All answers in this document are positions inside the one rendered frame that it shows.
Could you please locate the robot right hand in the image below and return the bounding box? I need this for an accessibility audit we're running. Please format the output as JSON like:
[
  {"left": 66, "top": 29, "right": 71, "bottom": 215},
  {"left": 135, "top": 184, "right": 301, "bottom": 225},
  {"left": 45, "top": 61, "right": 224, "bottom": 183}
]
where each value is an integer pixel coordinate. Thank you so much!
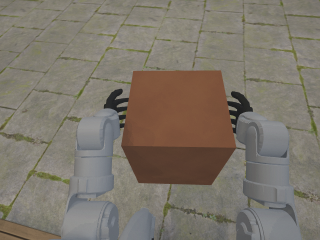
[{"left": 227, "top": 91, "right": 253, "bottom": 134}]

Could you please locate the robot left thigh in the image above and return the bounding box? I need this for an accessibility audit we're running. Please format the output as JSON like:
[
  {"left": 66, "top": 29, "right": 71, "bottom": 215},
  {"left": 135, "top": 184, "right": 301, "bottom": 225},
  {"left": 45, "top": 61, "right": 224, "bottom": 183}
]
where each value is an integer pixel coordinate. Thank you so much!
[{"left": 118, "top": 211, "right": 156, "bottom": 240}]

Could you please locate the right robot upper arm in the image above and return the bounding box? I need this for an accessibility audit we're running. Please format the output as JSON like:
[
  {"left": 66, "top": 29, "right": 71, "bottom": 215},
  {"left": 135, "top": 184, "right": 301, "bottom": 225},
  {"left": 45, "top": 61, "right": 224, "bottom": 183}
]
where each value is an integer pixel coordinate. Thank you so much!
[{"left": 236, "top": 207, "right": 301, "bottom": 240}]

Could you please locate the left robot upper arm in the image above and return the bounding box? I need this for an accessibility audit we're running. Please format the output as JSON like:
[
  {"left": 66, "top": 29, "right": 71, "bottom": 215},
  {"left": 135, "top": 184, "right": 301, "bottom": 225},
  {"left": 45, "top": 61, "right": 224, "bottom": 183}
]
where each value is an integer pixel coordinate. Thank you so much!
[{"left": 49, "top": 200, "right": 119, "bottom": 240}]

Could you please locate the robot left hand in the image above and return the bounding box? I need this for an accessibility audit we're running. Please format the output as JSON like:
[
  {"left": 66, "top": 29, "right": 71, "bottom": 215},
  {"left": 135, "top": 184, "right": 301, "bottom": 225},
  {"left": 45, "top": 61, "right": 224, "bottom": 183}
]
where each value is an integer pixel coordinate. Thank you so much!
[{"left": 103, "top": 89, "right": 129, "bottom": 128}]

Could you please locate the robot left forearm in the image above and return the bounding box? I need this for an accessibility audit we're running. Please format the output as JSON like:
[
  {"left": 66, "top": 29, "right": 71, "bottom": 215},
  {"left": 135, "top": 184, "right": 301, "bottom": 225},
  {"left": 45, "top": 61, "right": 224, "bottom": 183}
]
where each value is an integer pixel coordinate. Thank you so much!
[{"left": 61, "top": 108, "right": 121, "bottom": 238}]

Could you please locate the carton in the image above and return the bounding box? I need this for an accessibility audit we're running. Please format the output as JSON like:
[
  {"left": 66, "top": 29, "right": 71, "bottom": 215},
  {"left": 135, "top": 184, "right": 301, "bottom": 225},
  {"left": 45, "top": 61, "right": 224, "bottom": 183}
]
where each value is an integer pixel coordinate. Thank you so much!
[{"left": 121, "top": 70, "right": 237, "bottom": 185}]

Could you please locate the robot right forearm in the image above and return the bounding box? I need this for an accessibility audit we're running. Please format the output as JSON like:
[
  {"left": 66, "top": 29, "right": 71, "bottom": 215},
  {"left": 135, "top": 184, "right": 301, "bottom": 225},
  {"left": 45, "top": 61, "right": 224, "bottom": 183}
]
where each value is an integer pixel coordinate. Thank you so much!
[{"left": 236, "top": 111, "right": 302, "bottom": 240}]

